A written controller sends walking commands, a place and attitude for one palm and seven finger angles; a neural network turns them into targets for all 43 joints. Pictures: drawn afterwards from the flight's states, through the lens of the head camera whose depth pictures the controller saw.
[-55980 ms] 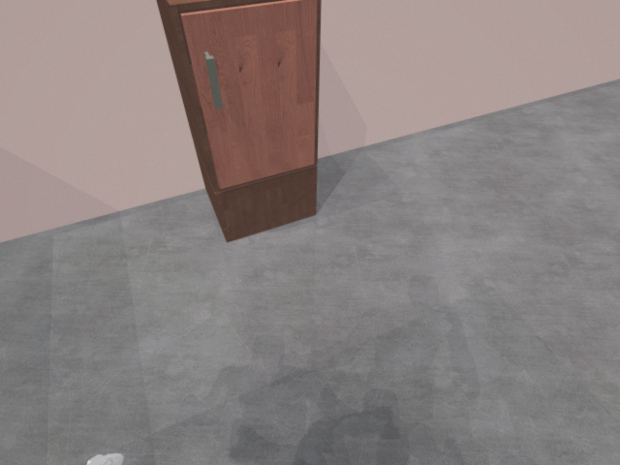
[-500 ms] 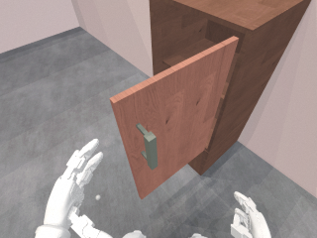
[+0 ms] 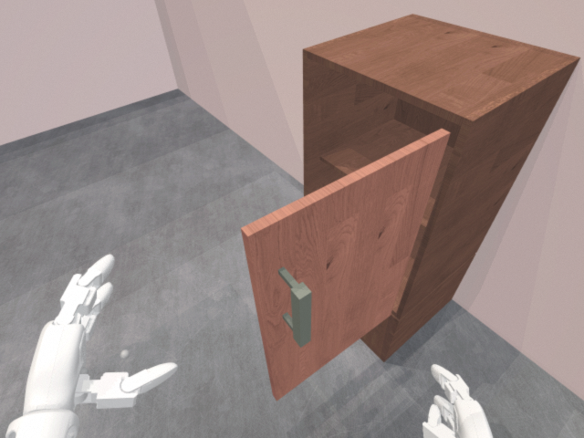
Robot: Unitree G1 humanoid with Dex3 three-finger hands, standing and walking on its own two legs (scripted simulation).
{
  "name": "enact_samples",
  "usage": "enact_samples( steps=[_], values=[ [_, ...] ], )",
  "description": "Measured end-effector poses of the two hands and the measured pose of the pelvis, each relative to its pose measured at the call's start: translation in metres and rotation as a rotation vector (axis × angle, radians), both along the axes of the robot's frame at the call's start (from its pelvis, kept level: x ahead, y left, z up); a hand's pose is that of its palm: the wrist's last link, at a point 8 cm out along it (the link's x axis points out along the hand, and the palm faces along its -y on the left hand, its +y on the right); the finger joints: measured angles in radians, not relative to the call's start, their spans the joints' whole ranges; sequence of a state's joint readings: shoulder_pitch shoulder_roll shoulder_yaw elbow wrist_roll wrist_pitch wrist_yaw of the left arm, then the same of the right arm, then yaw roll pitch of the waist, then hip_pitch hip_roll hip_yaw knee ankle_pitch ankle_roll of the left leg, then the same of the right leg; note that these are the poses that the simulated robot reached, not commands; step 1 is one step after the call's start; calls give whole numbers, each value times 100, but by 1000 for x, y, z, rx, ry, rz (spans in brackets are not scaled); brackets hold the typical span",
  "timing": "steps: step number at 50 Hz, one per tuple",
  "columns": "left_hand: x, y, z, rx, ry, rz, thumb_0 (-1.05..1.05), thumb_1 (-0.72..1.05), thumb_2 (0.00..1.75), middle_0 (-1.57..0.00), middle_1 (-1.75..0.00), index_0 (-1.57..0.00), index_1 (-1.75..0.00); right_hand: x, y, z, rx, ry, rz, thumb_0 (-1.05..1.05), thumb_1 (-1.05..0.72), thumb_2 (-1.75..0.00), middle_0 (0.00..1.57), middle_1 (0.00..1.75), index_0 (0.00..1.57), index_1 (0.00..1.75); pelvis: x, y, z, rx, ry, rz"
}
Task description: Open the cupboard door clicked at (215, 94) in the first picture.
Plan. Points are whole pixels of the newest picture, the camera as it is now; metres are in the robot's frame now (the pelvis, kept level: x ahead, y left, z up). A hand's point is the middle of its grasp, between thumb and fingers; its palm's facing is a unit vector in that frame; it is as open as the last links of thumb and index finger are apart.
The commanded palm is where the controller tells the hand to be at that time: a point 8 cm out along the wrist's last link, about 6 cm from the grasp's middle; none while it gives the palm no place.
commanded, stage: draw the hand back to the body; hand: left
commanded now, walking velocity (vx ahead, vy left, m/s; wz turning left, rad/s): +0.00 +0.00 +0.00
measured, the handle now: (293, 307) +0.32 +0.04 -0.01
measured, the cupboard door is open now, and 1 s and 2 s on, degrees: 87 87 87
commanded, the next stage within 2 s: step back with the hand held close in 0.74 s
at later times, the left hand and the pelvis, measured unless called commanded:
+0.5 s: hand (53, 300) +0.19 +0.26 +0.19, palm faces +0.47 -0.79 -0.41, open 7.9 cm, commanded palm +0.14 +0.29 +0.19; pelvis +0.00 -0.01 +0.02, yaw -1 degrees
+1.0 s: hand (62, 307) +0.19 +0.24 +0.19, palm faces +0.43 -0.78 -0.46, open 7.4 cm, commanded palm +0.13 +0.28 +0.20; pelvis -0.01 -0.02 +0.02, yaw -1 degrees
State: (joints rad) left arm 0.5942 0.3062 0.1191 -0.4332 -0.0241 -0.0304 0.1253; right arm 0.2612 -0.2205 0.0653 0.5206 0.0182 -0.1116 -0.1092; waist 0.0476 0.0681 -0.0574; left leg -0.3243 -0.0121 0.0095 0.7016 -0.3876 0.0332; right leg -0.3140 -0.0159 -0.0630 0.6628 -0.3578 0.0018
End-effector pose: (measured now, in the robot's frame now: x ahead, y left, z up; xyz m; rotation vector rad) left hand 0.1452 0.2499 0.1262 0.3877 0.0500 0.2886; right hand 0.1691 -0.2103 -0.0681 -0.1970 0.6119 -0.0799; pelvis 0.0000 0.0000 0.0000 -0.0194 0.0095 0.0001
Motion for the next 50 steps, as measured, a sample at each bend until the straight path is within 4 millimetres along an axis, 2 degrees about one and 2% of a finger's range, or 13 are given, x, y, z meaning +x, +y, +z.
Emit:
enact_samples(
  steps=[9, 21, 31, 44, 50],
  values=[
    [6, 23, 36, 65, -90, 52, -1, 28, 64, -18, -30, -18, -30, 9, 5, 10, 9, 1, 24, 1, -90, -90, 20, 30, 21, 30, 5, 2, 13, 5, -52, -8],
    [5, 44, 79, 147, -227, 125, 0, 69, 82, -20, -30, -20, -30, 13, -9, 15, -4, 17, 19, 1, -90, -90, 20, 30, 21, 30, 4, -3, 21, 9, -88, -15],
    [4, 30, 66, 103, -182, 112, 1, 86, 89, -21, -30, -20, -30, 3, -23, 13, -11, 46, -3, 1, -90, -90, 20, 30, 21, 30, 2, -11, 22, 12, -97, -18],
    [-2, 23, 72, 117, -202, 113, 1, 89, 90, -21, -30, -21, -30, -4, -31, 11, 0, 40, -15, 1, -90, -90, 20, 30, 21, 30, -4, -20, 23, 11, -112, -19],
    [0, 28, 79, 182, -217, 89, 1, 89, 90, -21, -30, -21, -30, -10, -38, 13, -14, 68, -36, 1, -90, -90, 20, 30, 21, 30, -12, -20, 23, 0, -60, -10]
  ],
)
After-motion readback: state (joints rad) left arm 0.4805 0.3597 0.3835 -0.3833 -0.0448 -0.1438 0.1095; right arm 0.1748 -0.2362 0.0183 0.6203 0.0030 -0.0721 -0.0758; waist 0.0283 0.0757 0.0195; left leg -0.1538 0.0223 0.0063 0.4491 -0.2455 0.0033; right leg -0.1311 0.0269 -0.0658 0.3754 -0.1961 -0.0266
